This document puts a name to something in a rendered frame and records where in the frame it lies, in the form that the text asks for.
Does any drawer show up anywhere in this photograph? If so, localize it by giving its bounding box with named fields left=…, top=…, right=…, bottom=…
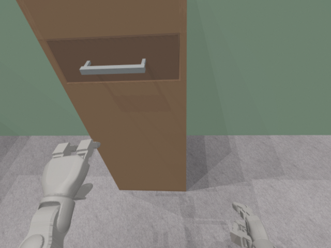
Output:
left=46, top=33, right=180, bottom=82

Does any left robot forearm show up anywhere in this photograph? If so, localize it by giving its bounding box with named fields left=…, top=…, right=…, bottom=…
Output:
left=18, top=195, right=75, bottom=248

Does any handle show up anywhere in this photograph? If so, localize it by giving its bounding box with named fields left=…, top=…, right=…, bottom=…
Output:
left=79, top=58, right=146, bottom=75

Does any robot right hand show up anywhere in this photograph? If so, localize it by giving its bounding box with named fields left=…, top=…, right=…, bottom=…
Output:
left=230, top=202, right=269, bottom=248

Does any robot left hand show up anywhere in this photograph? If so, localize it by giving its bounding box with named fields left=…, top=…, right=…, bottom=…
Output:
left=41, top=139, right=101, bottom=200

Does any cabinet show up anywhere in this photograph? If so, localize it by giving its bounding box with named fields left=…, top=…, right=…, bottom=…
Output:
left=16, top=0, right=187, bottom=192

